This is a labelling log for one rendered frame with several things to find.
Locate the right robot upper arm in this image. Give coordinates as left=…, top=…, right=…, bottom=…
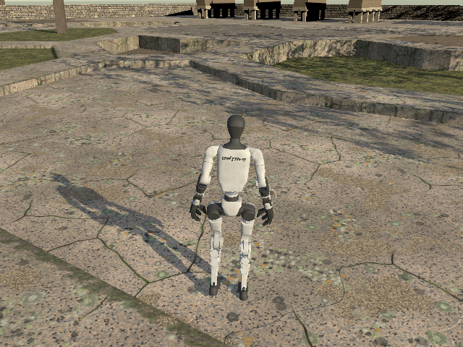
left=250, top=147, right=266, bottom=188

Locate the left robot upper arm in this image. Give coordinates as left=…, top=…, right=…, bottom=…
left=199, top=145, right=220, bottom=185

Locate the robot right hand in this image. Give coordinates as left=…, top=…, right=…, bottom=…
left=257, top=207, right=273, bottom=226

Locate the right robot shin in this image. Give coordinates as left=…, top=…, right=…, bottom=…
left=239, top=242, right=251, bottom=291

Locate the robot left hand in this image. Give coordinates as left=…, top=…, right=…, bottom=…
left=190, top=203, right=206, bottom=221

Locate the robot head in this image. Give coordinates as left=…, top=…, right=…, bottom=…
left=222, top=115, right=247, bottom=150

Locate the robot right forearm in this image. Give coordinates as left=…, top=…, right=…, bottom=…
left=259, top=177, right=273, bottom=210

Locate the robot left forearm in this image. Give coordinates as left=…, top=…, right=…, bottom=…
left=192, top=174, right=207, bottom=205

